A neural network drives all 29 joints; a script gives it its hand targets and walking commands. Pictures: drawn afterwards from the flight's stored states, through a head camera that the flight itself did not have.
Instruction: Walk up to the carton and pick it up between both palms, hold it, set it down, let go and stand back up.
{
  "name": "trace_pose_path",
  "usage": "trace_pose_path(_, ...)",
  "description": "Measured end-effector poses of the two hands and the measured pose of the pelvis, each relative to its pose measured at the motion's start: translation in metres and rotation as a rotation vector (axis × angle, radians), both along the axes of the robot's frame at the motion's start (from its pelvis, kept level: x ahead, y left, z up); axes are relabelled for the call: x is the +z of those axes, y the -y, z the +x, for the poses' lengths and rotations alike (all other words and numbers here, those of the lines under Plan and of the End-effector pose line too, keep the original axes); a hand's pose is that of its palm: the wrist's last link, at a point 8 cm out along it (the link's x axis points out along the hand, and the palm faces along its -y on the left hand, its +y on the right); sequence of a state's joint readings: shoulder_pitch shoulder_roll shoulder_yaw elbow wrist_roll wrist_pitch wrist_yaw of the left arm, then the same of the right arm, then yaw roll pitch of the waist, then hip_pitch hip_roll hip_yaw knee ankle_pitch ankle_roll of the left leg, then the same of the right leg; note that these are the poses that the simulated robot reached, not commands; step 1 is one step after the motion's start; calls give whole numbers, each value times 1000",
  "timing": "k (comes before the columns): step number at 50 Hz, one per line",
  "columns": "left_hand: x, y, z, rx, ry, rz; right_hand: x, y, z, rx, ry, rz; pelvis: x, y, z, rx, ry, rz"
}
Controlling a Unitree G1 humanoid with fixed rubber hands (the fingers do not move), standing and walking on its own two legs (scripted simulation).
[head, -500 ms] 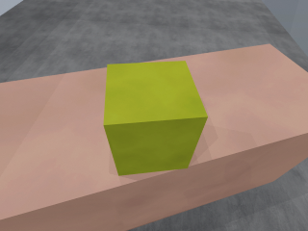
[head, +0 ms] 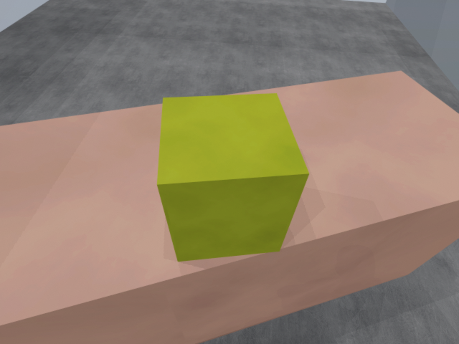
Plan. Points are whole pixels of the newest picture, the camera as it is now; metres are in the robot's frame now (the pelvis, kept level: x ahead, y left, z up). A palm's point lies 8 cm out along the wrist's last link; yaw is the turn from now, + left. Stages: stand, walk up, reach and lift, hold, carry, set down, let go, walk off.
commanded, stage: stand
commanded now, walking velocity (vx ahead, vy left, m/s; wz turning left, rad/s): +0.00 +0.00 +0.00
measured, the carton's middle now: (225, 180) +0.40 +0.02 +0.06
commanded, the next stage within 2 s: none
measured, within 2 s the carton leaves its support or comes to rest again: neither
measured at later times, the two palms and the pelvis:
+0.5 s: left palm out of the picture -0.03 +0.20 -0.15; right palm out of the picture -0.05 -0.21 -0.14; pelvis -0.01 +0.00 +0.00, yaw +0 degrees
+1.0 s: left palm out of the picture -0.02 +0.20 -0.15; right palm out of the picture -0.05 -0.20 -0.15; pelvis -0.01 +0.00 +0.00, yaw +0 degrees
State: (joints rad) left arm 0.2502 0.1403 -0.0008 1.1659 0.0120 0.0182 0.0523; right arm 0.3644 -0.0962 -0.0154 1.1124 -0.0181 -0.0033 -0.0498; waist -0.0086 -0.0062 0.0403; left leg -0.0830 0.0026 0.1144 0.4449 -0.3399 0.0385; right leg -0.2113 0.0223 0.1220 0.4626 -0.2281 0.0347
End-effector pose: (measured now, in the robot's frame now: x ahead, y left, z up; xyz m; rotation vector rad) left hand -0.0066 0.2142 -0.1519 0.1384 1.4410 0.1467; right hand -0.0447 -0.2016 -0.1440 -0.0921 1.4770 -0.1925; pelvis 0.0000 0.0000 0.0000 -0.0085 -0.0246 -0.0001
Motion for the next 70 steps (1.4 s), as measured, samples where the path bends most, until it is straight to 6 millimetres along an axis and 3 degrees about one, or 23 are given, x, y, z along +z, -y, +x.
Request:
trace_pose_path(14, 1, 11, -15, 3, -13, -21, 0, 3, -10, 0, -7, 3, 0, 1, -7, 5, 0, 1)
trace_pose_path(27, 2, 12, -25, 9, -17, -25, -1, 3, -5, 7, 14, 2, 1, 0, -9, 4, -5, 2)
trace_pose_path(46, 2, 12, -14, 4, 10, -23, -1, 3, -6, 2, 16, 2, 0, 1, -7, 4, -2, 1)
trace_pose_path(59, 4, 8, -19, -5, -17, -14, -2, -6, -11, -2, -11, 26, 1, 0, -8, 0, -9, 5)
trace_pose_path(70, 2, 11, -22, 11, -26, -23, -1, -2, -3, 15, 6, 20, 1, 0, -6, 5, -11, 5)
